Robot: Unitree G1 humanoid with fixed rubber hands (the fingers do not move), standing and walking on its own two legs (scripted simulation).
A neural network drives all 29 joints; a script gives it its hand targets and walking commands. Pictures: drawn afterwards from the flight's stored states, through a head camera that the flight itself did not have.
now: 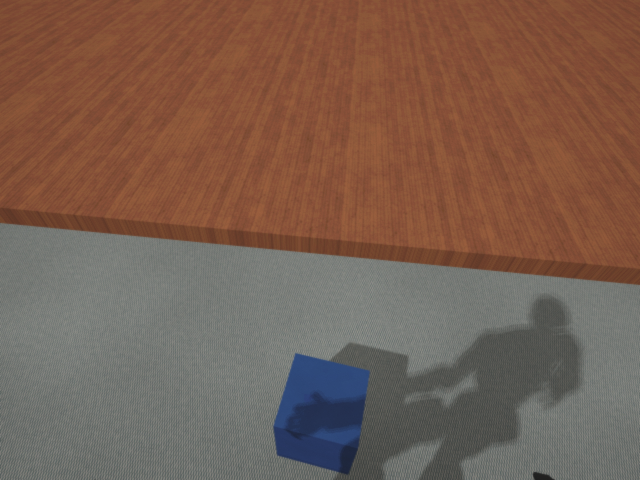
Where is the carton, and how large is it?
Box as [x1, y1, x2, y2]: [273, 353, 369, 474]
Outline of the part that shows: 295,353 273,426 277,454 347,474 357,449 369,371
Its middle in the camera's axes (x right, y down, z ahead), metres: +0.00 +0.48 +1.10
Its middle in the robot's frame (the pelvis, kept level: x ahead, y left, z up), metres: +0.45 -0.03 -0.66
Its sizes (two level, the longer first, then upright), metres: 0.210 0.200 0.250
